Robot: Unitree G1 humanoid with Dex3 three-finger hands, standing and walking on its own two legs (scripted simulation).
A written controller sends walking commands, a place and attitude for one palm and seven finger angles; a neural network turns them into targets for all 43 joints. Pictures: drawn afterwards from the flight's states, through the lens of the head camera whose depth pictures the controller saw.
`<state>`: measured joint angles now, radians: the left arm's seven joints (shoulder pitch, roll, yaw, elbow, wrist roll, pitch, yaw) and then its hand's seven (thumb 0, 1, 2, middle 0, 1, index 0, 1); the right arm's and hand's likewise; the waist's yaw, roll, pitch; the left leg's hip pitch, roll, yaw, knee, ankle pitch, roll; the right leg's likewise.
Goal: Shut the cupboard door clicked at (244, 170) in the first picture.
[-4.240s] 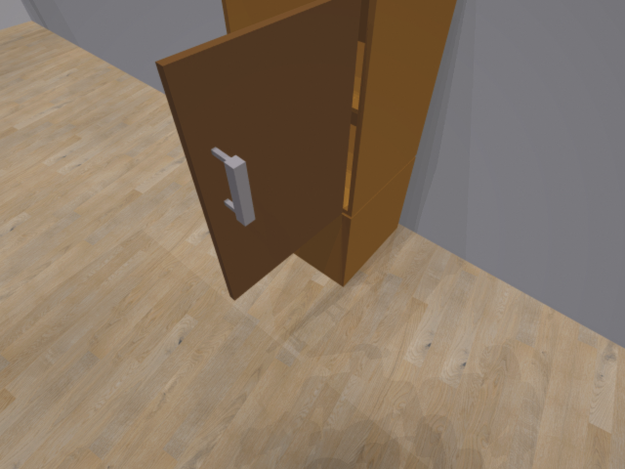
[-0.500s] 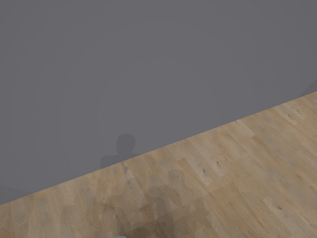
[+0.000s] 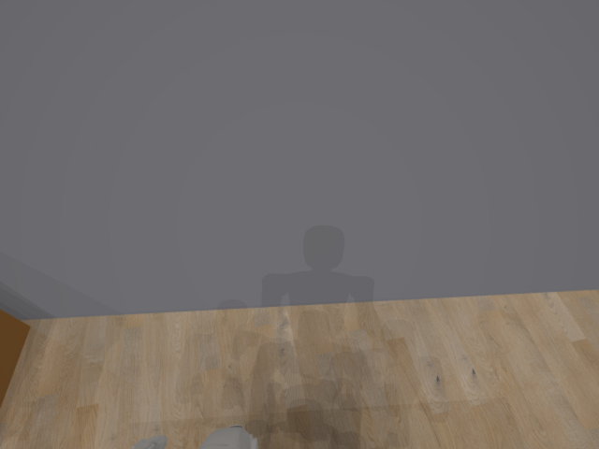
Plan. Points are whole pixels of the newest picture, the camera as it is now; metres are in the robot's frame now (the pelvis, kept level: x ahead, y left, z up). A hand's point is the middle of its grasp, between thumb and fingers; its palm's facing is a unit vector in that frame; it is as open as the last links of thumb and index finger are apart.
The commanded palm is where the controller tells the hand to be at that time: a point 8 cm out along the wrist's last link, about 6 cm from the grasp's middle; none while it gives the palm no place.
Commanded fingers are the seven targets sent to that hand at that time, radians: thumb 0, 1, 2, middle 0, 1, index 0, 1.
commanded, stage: turn to face it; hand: left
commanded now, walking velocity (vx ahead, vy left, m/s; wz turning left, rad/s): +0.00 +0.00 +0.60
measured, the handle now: out of the picture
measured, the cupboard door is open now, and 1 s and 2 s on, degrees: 86 86 86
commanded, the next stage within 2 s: none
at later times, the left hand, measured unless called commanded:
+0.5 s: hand out of the picture +0.09 +0.18 -0.16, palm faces +0.28 -0.91 -0.30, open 7.3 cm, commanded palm none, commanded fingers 0.00 0.90 0.90 -0.20 -0.30 -0.20 -0.30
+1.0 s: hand out of the picture +0.02 +0.18 -0.16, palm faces +0.58 -0.77 -0.27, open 7.3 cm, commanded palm none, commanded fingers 0.00 0.90 0.90 -0.20 -0.30 -0.20 -0.30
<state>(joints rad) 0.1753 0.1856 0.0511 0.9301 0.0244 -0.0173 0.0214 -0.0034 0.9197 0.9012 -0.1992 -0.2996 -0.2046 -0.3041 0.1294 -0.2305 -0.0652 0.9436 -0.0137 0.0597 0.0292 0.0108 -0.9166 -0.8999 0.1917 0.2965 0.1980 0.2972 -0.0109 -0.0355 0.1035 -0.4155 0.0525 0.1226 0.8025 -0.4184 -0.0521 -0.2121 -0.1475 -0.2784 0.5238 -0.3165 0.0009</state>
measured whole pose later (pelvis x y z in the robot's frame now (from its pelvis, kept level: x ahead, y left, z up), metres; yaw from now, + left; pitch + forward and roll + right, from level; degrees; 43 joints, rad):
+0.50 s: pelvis +0.05 -0.05 -0.01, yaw +18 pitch +1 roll +1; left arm 0.16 0.20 0.04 0.86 0.02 0.01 0.02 0.00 0.91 0.90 -0.20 -0.30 -0.20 -0.30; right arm 0.15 -0.26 -0.09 0.92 -0.01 0.09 0.02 0.01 -0.91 -0.90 0.20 0.30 0.20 0.30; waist -0.02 0.05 0.12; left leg -0.47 0.00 -0.04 1.04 -0.50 -0.04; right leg -0.31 -0.08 -0.10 0.63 -0.33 0.01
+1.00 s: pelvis +0.06 -0.06 +0.00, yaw +35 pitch +1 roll -1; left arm 0.13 0.26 0.07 0.89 0.01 0.05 0.01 0.01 0.91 0.90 -0.20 -0.30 -0.20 -0.30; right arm 0.16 -0.22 -0.06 0.92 -0.03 0.05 0.01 0.01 -0.91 -0.90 0.20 0.30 0.21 0.30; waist -0.01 0.00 0.11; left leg -0.29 0.01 -0.04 0.53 -0.26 0.00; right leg -0.43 -0.07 -0.03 0.89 -0.44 0.08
